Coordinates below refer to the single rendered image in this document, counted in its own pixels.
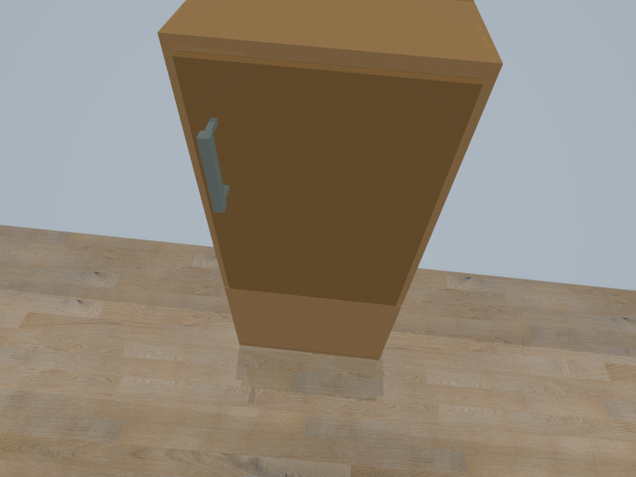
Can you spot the cupboard door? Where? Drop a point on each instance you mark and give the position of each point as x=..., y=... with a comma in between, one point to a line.
x=334, y=171

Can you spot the handle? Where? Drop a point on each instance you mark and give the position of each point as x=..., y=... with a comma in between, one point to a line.
x=218, y=191

